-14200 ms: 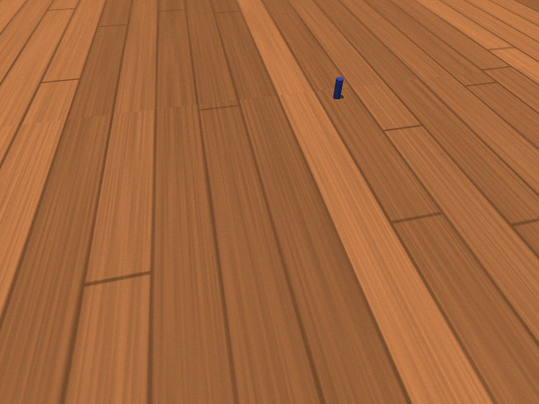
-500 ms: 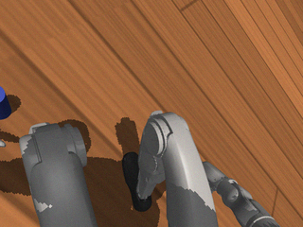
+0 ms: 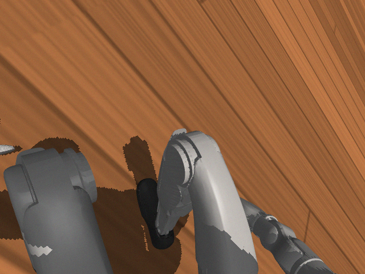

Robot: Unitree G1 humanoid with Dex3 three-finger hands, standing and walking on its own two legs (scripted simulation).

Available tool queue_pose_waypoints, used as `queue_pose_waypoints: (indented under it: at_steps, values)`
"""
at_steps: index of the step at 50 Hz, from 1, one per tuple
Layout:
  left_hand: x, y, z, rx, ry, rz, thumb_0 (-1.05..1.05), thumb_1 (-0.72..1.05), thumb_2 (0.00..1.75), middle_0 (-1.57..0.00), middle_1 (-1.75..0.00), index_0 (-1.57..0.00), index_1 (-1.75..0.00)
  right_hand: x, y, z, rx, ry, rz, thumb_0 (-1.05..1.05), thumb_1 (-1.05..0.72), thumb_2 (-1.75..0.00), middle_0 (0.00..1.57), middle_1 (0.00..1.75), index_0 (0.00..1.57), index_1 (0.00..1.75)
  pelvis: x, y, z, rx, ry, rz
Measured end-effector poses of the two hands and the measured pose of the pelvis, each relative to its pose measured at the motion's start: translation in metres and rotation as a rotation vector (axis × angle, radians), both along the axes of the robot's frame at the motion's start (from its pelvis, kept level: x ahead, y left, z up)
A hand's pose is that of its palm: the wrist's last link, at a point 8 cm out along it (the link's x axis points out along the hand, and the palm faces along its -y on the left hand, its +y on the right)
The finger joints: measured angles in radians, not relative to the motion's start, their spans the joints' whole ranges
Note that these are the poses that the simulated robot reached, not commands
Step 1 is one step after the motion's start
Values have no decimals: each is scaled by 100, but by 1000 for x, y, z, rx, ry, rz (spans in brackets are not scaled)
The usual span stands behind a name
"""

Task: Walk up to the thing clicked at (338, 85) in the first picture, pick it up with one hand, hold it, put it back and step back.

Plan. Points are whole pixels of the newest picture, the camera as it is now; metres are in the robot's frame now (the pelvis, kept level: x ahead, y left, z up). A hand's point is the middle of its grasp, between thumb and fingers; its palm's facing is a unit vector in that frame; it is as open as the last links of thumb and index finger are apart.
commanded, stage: close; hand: left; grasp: from the side
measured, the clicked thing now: out of the picture +0.41 +0.28 -0.21
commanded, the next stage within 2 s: settle in 0.50 s
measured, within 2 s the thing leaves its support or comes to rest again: leaves its support in 0.88 s
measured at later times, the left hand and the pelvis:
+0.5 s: hand out of the picture +0.41 +0.27 -0.17, palm faces +0.32 -0.95 -0.01, open 7.6 cm; pelvis +0.00 +0.00 +0.00, yaw -1 degrees
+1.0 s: hand out of the picture +0.42 +0.29 -0.15, palm faces +0.34 -0.94 -0.01, open 7.0 cm; pelvis +0.00 +0.00 +0.01, yaw +0 degrees
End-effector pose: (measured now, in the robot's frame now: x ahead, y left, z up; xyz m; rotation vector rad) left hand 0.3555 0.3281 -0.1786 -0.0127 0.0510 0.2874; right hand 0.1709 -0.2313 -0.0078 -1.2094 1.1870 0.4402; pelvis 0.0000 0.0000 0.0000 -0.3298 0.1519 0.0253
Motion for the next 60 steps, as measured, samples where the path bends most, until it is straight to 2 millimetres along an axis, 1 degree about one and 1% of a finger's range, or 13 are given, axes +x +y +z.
queue_pose_waypoints:
  at_steps: [3, 10, 15, 18, 24, 30, 35, 43, 46, 51, 60]
  values:
    - [3, -3, -1, -2, -4, 2, -1, -16, 27, -26, -24, -25, -23, 3, 2, -1, -1, 6, 7, 0, -89, -89, 21, 30, 21, 30, 1, 0, 1, -1, 4, 0]
    - [16, -11, 2, 0, -23, 8, -1, 8, 44, -42, -40, -41, -39, 12, 4, 0, -4, -10, 18, 0, -88, -89, 21, 30, 21, 30, 2, -2, 1, -4, 2, -7]
    - [20, -9, 4, 13, -19, 21, -1, 25, 58, -55, -53, -53, -52, 11, 2, 0, -6, -16, 9, 0, -88, -89, 21, 30, 21, 30, 1, -2, 1, -3, 3, -12]
    - [20, -8, 4, 20, -10, 21, 0, 31, 66, -63, -61, -61, -61, 8, 1, 0, -6, -10, 0, 0, -88, -89, 21, 29, 21, 30, 0, -2, 2, -2, 5, -14]
    - [20, -10, 5, 16, -5, 37, 3, 26, 75, -80, -79, -67, -79, 0, -3, -1, -9, 7, -19, 0, -87, -89, 21, 29, 21, 30, 0, -3, 2, 2, 6, -15]
    - [24, -8, 5, 16, -8, 52, 3, 16, 85, -92, -98, -80, -98, -8, -6, -1, -20, 18, -38, 0, -87, -89, 21, 29, 21, 30, -1, -2, 2, 2, 5, -19]
    - [26, -9, 5, 18, -9, 44, 4, 11, 97, -92, -107, -81, -107, -12, -7, -1, -23, 29, -50, 0, -88, -89, 21, 30, 21, 30, -1, -2, 3, 1, 8, -20]
    - [27, -4, 6, 11, -18, 71, 3, 8, 102, -94, -106, -83, -107, -10, -7, 0, -23, 33, -58, 0, -89, -90, 21, 30, 21, 30, 1, -2, 4, 1, 14, -19]
    - [29, -1, 13, 26, -40, 61, 3, 7, 103, -94, -106, -83, -107, -8, -9, -1, -23, 33, -66, 0, -89, -90, 21, 30, 21, 30, 2, -3, 5, 4, 21, -15]
    - [29, 6, 31, 45, -74, 57, 3, 7, 104, -95, -105, -84, -107, -2, -11, -2, -3, 17, -90, 0, -90, -90, 21, 30, 21, 30, 3, -5, 7, 10, 40, -8]
    - [17, 14, 73, 64, -78, 24, 3, 6, 105, -96, -104, -85, -105, 13, -11, -3, 86, -53, -149, 0, -89, -89, 21, 30, 21, 30, 4, -9, 15, 36, 93, 11]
